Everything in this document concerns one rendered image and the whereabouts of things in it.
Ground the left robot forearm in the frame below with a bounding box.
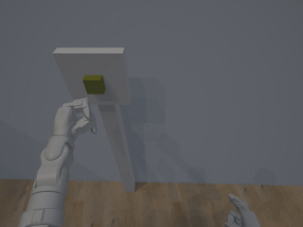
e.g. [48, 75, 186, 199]
[18, 135, 75, 227]

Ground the robot left hand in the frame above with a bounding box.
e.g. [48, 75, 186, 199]
[53, 97, 98, 144]

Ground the button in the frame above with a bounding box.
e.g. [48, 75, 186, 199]
[82, 75, 106, 95]

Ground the panel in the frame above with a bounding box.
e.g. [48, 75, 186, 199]
[52, 47, 135, 192]

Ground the robot right hand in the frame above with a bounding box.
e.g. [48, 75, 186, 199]
[224, 194, 261, 227]

